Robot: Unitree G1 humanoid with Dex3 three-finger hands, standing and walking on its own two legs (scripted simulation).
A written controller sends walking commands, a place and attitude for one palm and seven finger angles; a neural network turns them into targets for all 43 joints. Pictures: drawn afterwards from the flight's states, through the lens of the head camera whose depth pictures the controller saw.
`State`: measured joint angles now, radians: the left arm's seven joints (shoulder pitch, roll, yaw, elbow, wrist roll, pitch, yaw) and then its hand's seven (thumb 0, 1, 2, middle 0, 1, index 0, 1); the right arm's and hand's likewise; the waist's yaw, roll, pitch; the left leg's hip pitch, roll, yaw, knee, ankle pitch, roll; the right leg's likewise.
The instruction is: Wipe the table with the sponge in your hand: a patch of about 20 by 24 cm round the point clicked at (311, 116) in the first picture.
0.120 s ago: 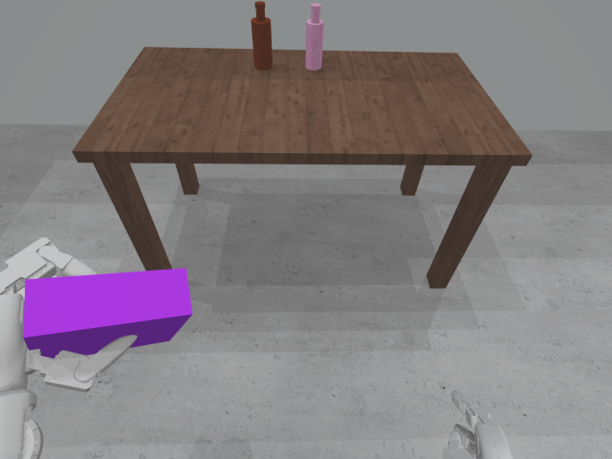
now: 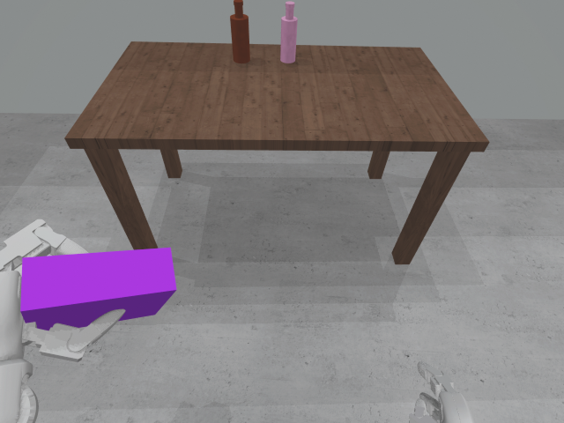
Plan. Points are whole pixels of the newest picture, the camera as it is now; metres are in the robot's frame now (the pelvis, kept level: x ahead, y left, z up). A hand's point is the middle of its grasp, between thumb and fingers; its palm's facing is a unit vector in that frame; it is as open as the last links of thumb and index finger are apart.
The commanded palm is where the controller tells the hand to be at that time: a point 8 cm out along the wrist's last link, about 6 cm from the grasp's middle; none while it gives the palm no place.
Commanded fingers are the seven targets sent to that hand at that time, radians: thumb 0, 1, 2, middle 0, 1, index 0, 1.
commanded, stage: stand and wait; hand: left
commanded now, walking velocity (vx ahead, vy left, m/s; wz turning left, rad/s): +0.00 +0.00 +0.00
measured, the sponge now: (123, 288) +0.23 +0.20 +0.14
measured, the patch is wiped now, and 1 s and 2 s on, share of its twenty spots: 0.00 0.00 0.00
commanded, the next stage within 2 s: look at it before walking up in 0.14 s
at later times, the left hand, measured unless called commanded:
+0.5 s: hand (66, 293) +0.21 +0.25 +0.16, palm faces +0.41 -0.83 -0.37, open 9.1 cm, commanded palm +0.16 +0.28 +0.18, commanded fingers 0.00 0.10 1.30 -1.20 -1.60 -1.20 -1.60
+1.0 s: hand (73, 245) +0.26 +0.26 +0.16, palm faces +0.50 -0.77 -0.40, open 9.1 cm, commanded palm +0.20 +0.31 +0.18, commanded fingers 0.00 0.10 1.30 -1.20 -1.60 -1.20 -1.60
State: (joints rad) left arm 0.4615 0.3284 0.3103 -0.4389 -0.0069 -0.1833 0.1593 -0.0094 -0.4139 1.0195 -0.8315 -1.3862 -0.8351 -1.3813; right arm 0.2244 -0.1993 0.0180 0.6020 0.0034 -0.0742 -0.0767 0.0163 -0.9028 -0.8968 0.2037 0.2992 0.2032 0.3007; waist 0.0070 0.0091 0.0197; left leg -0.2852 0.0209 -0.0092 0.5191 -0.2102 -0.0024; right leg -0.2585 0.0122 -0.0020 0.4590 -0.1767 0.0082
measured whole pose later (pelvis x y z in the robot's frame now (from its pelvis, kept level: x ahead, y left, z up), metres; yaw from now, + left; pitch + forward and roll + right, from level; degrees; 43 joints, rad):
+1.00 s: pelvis +0.09 +0.00 -0.01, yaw +9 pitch +0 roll +0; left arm 0.47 0.35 0.33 -0.51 0.00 -0.25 0.15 -0.01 -0.42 1.02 -0.83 -1.39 -0.84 -1.38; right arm 0.26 -0.19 0.01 0.65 0.00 -0.05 -0.06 0.02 -0.90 -0.90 0.20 0.30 0.20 0.30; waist -0.02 -0.02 0.04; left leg -0.43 0.04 0.07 0.89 -0.45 0.01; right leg -0.17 -0.06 -0.13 0.59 -0.41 0.01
